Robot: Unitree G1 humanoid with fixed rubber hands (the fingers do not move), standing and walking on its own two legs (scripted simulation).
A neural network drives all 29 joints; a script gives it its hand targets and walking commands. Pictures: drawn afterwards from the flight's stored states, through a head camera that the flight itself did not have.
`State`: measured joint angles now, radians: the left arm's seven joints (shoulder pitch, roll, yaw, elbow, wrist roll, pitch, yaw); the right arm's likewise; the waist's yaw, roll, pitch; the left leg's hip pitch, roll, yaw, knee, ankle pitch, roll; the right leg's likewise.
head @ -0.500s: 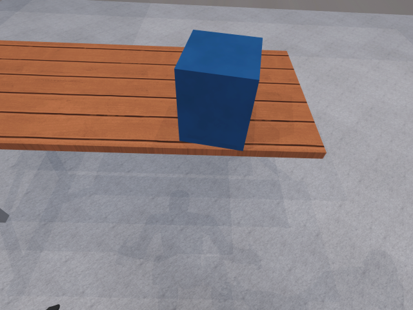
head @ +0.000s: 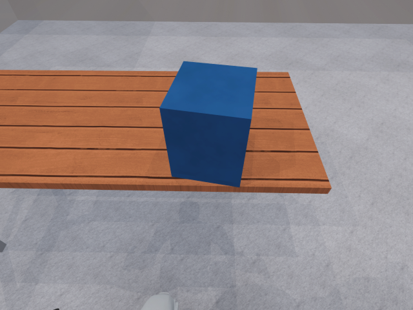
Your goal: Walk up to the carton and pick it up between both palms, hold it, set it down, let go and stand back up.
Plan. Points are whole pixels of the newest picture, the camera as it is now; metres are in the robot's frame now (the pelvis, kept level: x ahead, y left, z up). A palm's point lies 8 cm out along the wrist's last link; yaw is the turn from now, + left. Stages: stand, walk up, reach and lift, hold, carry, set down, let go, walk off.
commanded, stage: walk up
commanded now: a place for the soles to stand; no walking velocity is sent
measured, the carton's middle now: (212, 125) +0.58 +0.00 +0.01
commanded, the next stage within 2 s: none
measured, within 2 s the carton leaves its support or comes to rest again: neither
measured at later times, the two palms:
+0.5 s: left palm (63, 273) +0.22 +0.32 -0.10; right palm out of the picture +0.14 -0.32 -0.12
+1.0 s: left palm (70, 257) +0.25 +0.32 -0.10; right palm (337, 258) +0.26 -0.29 -0.11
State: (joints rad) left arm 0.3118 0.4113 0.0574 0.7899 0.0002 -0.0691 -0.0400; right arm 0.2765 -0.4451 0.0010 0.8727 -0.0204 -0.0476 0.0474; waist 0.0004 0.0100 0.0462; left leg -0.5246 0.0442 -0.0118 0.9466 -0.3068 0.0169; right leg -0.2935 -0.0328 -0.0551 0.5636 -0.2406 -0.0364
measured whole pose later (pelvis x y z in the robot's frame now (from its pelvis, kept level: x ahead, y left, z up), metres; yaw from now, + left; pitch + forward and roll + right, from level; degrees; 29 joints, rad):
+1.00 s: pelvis +0.16 +0.01 -0.01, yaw +0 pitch -1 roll +1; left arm 0.25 0.40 0.02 0.80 0.00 -0.02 -0.02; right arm 0.16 -0.39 0.00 0.90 -0.02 -0.04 0.00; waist 0.00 -0.01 0.06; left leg -0.31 0.03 0.02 0.63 -0.31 -0.02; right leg -0.37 -0.03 -0.04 0.64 -0.26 -0.02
